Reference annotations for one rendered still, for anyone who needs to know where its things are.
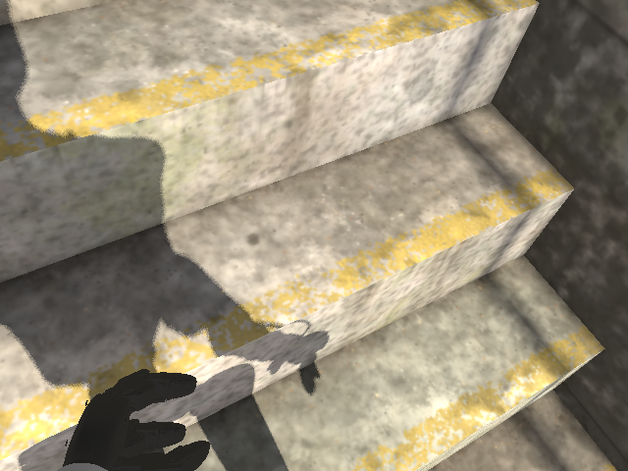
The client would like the robot left hand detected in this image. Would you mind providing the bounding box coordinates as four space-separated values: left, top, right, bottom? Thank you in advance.
63 369 210 471

